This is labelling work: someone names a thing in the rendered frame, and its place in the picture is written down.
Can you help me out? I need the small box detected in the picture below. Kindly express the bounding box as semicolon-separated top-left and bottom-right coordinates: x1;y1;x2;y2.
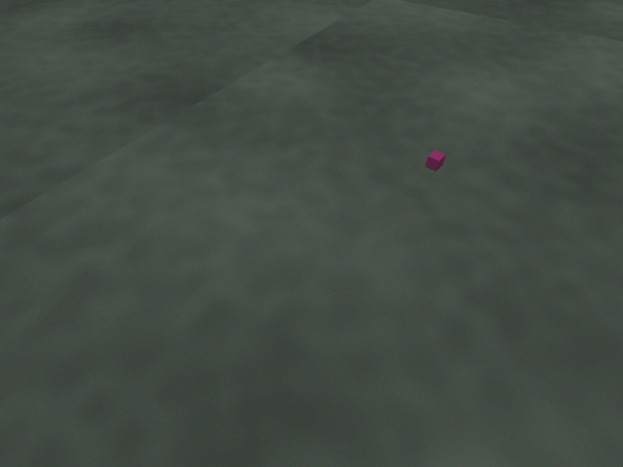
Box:
425;150;446;170

